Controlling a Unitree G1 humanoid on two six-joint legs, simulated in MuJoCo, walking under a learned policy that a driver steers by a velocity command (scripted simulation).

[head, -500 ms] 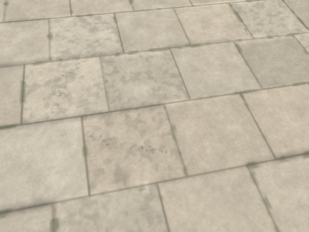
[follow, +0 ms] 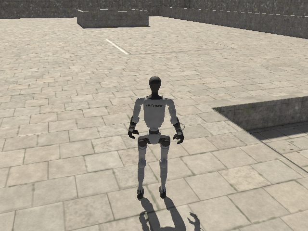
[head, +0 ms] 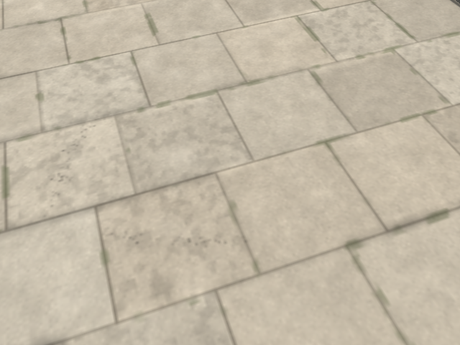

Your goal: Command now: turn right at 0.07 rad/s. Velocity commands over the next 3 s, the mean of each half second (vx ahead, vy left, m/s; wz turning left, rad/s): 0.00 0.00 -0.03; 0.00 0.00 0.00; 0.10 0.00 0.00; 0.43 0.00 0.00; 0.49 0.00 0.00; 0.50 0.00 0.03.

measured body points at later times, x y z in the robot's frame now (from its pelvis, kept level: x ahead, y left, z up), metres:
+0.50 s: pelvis +0.00 +0.02 +0.00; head +0.01 +0.01 +0.45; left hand +0.09 +0.28 -0.13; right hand +0.08 -0.24 -0.13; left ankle -0.01 +0.15 -0.74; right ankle +0.00 -0.10 -0.74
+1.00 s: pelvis +0.00 +0.02 +0.00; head +0.01 +0.02 +0.45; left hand +0.05 +0.27 -0.15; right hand +0.03 -0.24 -0.15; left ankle -0.01 +0.15 -0.74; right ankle +0.00 -0.10 -0.74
